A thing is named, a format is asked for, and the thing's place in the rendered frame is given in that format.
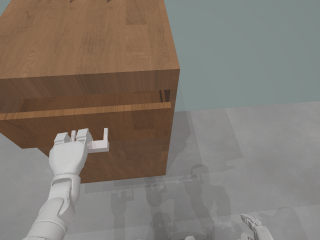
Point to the left robot forearm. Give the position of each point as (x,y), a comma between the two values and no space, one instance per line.
(58,212)

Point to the robot right hand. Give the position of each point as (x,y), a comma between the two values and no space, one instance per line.
(260,232)

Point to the handle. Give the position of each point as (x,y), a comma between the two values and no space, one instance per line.
(95,146)

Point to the drawer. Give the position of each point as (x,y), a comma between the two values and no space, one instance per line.
(127,115)

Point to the robot left hand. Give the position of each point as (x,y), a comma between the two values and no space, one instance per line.
(69,157)

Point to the cabinet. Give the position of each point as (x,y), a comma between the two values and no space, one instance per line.
(58,48)

